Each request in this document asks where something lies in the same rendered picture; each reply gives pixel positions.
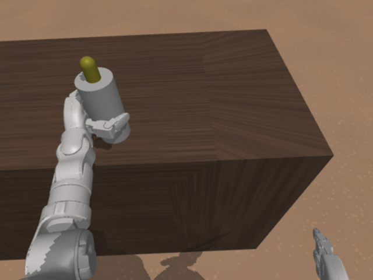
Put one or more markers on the right robot hand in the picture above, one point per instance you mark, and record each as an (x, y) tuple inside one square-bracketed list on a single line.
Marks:
[(328, 265)]

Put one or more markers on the left robot arm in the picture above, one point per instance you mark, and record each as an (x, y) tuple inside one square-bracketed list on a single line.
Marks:
[(62, 247)]

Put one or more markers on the bottle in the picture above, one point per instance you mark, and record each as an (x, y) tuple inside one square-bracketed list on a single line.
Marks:
[(98, 90)]

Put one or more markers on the left robot hand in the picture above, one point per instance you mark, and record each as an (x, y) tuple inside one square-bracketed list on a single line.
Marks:
[(76, 115)]

